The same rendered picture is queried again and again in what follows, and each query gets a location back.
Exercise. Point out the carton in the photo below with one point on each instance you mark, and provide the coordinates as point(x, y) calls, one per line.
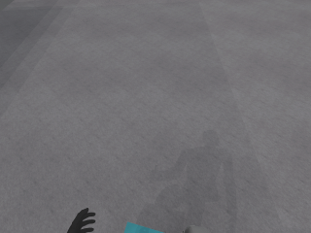
point(135, 228)

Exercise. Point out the left robot hand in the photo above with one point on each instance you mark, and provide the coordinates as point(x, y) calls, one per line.
point(78, 222)

